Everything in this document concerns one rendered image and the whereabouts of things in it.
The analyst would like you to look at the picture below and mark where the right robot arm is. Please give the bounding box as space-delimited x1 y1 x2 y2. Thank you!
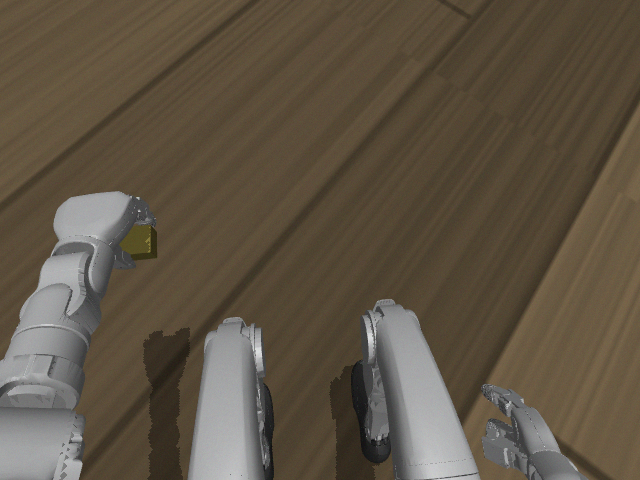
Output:
527 451 589 480

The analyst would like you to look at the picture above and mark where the left robot hand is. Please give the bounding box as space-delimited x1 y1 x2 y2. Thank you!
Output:
53 191 157 270

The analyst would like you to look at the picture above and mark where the small box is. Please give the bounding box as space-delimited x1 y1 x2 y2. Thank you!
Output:
119 225 157 261

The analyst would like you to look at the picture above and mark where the right robot foot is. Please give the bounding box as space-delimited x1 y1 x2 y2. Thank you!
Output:
351 360 391 463

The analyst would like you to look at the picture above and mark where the left robot arm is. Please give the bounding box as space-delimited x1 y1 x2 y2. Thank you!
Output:
0 236 115 480

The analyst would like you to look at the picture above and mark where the right robot hand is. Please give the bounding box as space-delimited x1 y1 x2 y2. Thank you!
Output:
481 384 561 479

